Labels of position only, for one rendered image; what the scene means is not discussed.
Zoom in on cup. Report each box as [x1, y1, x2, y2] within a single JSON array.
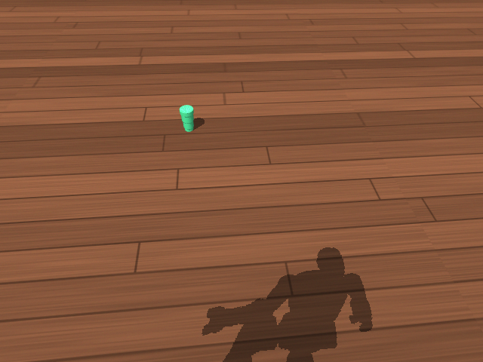
[[180, 105, 194, 132]]

